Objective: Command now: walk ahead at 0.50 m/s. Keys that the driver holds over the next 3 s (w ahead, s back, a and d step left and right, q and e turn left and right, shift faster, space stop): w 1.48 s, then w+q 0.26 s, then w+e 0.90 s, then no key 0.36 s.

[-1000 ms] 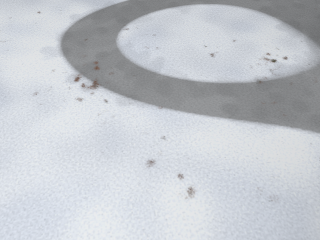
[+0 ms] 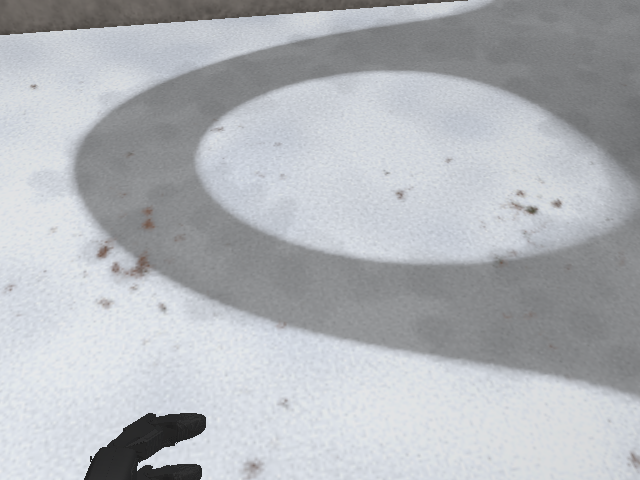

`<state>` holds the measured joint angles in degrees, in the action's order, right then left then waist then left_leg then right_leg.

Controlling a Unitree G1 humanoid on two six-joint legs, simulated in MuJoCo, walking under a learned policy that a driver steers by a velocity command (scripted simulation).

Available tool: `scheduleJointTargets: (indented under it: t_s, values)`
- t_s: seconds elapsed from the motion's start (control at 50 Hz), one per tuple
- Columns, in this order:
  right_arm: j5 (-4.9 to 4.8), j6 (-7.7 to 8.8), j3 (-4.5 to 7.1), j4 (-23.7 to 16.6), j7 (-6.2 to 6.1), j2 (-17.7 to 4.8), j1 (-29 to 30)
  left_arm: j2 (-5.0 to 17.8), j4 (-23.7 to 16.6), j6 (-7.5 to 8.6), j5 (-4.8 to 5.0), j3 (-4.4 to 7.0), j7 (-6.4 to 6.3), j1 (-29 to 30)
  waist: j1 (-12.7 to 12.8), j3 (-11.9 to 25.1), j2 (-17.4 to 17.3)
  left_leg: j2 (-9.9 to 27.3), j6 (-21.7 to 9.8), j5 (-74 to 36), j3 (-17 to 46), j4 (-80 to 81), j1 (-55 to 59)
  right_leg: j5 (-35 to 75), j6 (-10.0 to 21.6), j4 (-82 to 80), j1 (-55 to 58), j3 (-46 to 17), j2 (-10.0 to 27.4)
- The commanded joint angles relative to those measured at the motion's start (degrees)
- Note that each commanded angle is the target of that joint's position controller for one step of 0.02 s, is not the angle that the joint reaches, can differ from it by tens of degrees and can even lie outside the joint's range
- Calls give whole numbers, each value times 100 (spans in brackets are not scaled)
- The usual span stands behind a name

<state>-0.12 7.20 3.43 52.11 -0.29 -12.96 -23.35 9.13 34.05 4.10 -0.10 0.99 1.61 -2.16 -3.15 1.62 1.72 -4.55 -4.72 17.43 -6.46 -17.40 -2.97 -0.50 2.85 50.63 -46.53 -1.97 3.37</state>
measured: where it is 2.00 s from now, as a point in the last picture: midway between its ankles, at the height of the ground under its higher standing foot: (282, 238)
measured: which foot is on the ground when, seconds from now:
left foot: down 0.00-0.16, up 0.18-0.62, down 0.64-1.00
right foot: up 0.00-0.12, down 0.14-0.64, up 0.66-1.00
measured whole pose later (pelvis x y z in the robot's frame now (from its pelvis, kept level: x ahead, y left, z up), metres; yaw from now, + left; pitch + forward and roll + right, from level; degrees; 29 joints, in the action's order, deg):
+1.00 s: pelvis +0.59 +0.06 +0.01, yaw +1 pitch +1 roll +1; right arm 0.0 5.1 1.9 51.3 0.3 -11.0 -27.3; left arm 13.1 47.7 1.6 -1.9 0.9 2.0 -8.0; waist -1.7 -0.3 2.8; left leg -4.7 -5.1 12.0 -4.1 -11.2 -0.4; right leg -2.4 1.4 48.3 -38.8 1.0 5.7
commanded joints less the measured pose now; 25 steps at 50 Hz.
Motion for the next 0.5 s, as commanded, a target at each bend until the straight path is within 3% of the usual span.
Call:
scheduleJointTargets:
  t_s: [0.02, 0.04, 0.08, 0.1, 0.12, 0.14, 0.16, 0.18, 0.2, 0.22, 0.26, 0.3, 0.36, 0.42, 0.5]
  values:
    - [-41, 71, 183, -576, -39, -744, 361, 64, 4, -25, -8, 1, 35, 118, 3, -99, -820, 899, -542, -3095, 526, 821, -52, 130, -104, -1606, 1625, 535, -184]
    - [-31, 21, 187, -469, -11, -676, 46, 171, 38, -21, -117, -16, 58, 178, -132, -54, -884, 1049, -520, -3928, 573, 612, 584, 128, 9, -1821, 1400, 700, -228]
    - [11, -66, 258, -484, 37, -794, -11, 544, 32, -2, -272, 91, 93, 187, -56, 181, -1052, 1352, -409, -5216, 584, -121, 1105, -444, 313, -2018, 1759, 780, -463]
    - [95, -130, 254, -505, 33, -799, -127, 711, 163, 37, -297, 154, 83, -196, 58, 369, -1091, 1381, -392, -5636, 605, -729, 1179, -955, 419, -2202, 2232, 808, -633]
    - [145, -246, 244, -555, 20, -784, -35, 774, 414, 95, -306, 215, 31, -964, 491, 660, -956, 1330, -343, -5541, 498, -1716, 863, -965, 583, -2463, 3178, 683, -675]
    - [140, -295, 184, -741, 25, -619, 51, 1148, 610, 130, -395, 336, -68, -1894, 933, 1202, -514, 1245, -293, -4265, 450, -3254, -234, -1591, 842, -2318, 4578, -317, 173]
    - [-88, -262, 89, -1146, 102, -212, -213, 1681, 621, 200, -416, 479, -161, -2032, 672, 1724, 971, 301, 44, -727, 112, -5333, -2764, -2443, 1534, -2770, 6310, -3033, 1840]
    - [85, -260, 181, -1170, 61, -553, 89, 1416, 619, 154, -219, 421, -126, -1804, 688, 1705, 732, 31, -49, 750, 786, -6331, -3618, -2554, 1603, -3391, 6059, -4087, 1820]
    - [101, -215, 227, -1324, 63, -738, 639, 1123, 608, 135, -95, 361, -135, -1375, 629, 884, 212, 286, -103, 147, 1128, -6548, -4004, -2620, 1434, -3442, 5364, -3044, 1475]
    - [62, -158, 152, -1323, 111, -722, 546, 948, 569, 136, -118, 305, -168, -1001, 399, 607, -77, 475, -89, -192, 1227, -6132, -3751, -2095, 1265, -3650, 4682, -2318, 1327]
    - [168, -248, 65, -1312, 152, -565, 551, 734, 715, 211, -80, 244, -230, -932, 165, 223, 13, 792, 35, -147, 1064, -5350, -3615, -1393, 1054, -3926, 4143, -1477, 926]
    - [245, -395, 53, -1310, 172, -524, 575, 617, 859, 283, -45, 198, -228, -1195, 160, 21, 156, 840, 180, -129, 892, -4898, -3486, -1017, 1047, -4150, 3874, -1162, 808]
    - [266, -504, -4, -1563, 200, -389, 1117, 874, 1084, 326, -8, 269, -203, -1532, 202, -448, 278, 1036, 409, -710, 762, -4025, -3774, -694, 1135, -4490, 3635, -806, 805]
    - [204, -546, -11, -1586, 245, -349, 1257, 1066, 1219, 313, -56, 315, -127, -1581, 159, -507, 351, 1081, 416, -1469, 713, -3142, -3379, -49, 936, -4512, 3465, -288, 629]
    - [168, -574, 7, -1784, 214, -388, 1923, 1169, 1417, 265, -9, 347, -152, -1892, 354, -675, 248, 1041, 289, -1867, 557, -2423, -3346, 349, 825, -4518, 4003, -118, 784]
